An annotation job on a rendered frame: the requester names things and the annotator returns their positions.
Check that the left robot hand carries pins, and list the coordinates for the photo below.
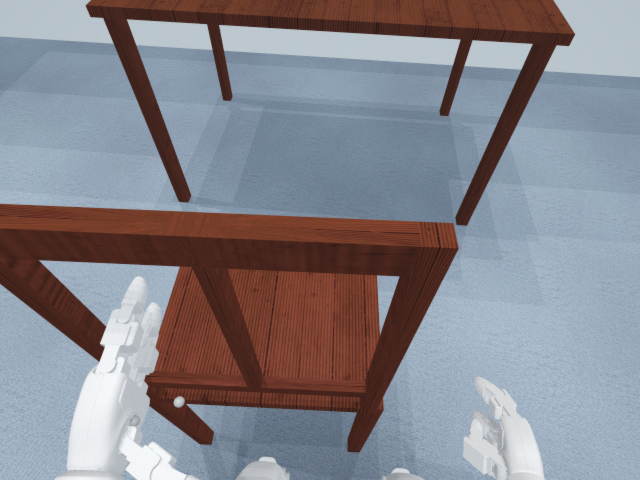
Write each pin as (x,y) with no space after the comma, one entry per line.
(101,438)

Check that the table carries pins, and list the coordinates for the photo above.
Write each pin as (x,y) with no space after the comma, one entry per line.
(537,22)

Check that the chair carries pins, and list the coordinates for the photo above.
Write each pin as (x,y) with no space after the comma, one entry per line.
(266,311)

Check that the right robot hand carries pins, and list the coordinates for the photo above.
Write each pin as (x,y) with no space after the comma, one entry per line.
(510,447)

